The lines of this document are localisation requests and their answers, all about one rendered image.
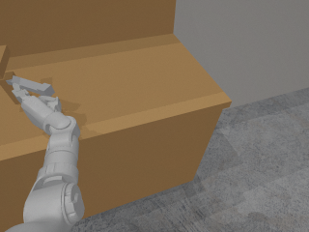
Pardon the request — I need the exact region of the counter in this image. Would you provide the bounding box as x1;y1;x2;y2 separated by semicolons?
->
0;0;232;232

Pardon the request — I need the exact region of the left robot forearm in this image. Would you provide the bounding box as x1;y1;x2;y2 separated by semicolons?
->
23;111;81;223

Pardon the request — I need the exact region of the robot left hand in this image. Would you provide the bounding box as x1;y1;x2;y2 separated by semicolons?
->
12;83;62;130

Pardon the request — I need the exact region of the left robot upper arm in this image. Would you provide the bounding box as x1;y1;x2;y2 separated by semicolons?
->
5;182;85;232

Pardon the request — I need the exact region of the tap lever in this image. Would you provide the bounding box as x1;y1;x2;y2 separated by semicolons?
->
6;75;55;97

